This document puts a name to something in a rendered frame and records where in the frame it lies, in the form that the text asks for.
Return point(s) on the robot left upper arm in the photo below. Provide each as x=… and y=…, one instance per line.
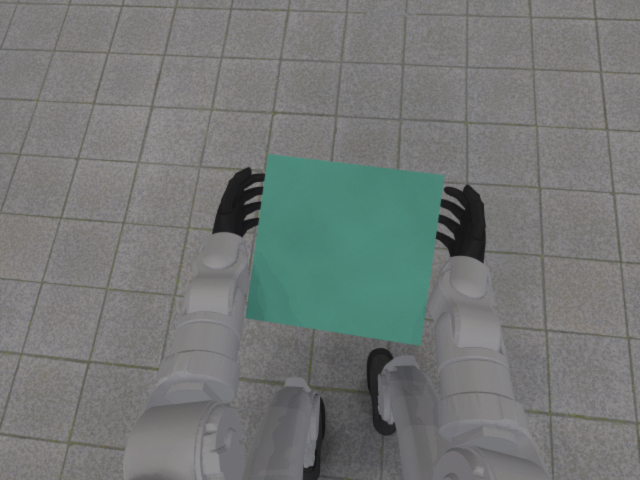
x=189, y=441

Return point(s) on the robot right shin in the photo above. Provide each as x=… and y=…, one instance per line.
x=403, y=360

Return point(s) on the left robot forearm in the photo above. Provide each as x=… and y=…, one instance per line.
x=202, y=362

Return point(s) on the carton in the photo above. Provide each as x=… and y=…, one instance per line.
x=345, y=248

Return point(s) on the right robot forearm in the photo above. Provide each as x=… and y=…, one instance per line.
x=477, y=404

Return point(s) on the robot right upper arm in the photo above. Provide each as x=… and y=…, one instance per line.
x=468, y=462

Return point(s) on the robot left hand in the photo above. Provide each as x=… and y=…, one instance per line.
x=232, y=211

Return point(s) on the robot right hand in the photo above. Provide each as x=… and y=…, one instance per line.
x=470, y=235

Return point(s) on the robot right thigh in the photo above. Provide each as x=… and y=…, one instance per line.
x=408, y=398

